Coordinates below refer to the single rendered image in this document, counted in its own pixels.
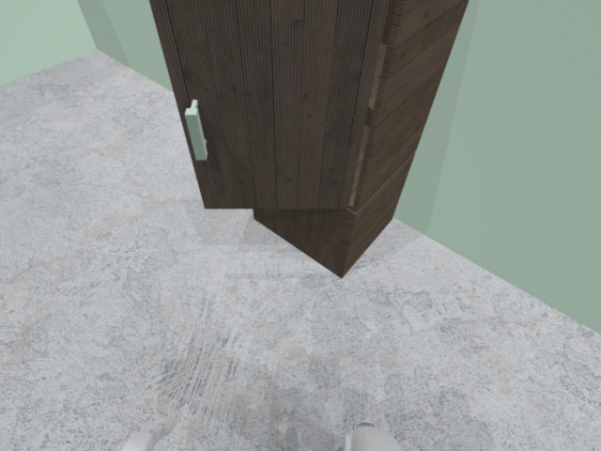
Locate right robot thigh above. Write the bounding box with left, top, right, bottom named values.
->
left=343, top=426, right=403, bottom=451

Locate cupboard door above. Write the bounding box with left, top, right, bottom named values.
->
left=149, top=0, right=389, bottom=209

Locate robot left hand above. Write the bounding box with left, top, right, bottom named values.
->
left=121, top=418, right=175, bottom=451

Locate handle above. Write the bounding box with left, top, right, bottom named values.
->
left=185, top=100, right=208, bottom=160

